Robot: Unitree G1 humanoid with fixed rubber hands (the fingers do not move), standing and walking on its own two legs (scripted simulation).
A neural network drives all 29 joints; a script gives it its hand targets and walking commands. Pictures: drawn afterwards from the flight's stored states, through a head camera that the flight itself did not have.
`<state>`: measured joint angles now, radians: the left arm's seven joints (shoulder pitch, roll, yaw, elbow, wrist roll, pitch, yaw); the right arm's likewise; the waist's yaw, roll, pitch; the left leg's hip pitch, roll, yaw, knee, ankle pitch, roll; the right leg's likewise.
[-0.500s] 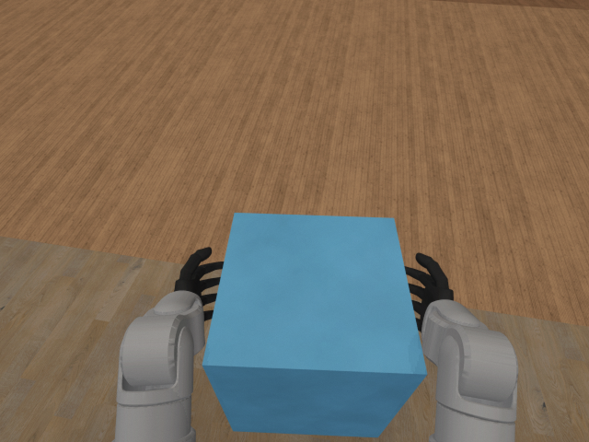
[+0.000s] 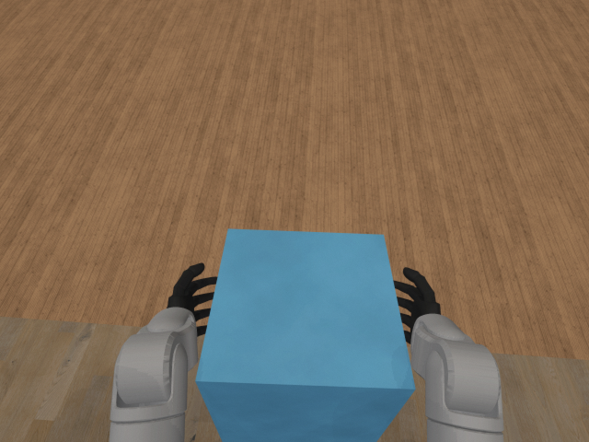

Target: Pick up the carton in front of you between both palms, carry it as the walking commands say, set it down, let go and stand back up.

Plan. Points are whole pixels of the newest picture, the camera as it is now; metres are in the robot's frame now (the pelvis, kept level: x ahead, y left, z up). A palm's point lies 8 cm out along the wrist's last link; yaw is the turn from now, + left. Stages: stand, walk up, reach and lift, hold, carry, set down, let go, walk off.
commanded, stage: carry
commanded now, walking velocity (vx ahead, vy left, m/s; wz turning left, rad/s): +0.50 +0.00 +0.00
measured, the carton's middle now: (301, 344) +0.26 -0.01 -0.02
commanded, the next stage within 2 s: none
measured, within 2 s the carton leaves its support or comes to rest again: neither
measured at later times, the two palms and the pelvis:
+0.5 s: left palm (221, 98) +0.64 +0.13 +0.13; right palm (387, 92) +0.68 -0.17 +0.13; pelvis +0.33 -0.05 -0.01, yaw +5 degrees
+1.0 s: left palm (234, 7) +1.06 +0.15 +0.13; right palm (353, 13) +1.05 -0.15 +0.13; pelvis +0.65 +0.01 +0.01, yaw +2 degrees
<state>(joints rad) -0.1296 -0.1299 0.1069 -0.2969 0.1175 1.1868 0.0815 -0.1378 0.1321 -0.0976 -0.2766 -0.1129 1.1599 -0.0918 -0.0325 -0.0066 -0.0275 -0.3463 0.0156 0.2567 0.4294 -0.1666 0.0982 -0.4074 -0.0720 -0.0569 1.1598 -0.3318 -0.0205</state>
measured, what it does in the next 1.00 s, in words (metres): walks ahead: right foot, then left foot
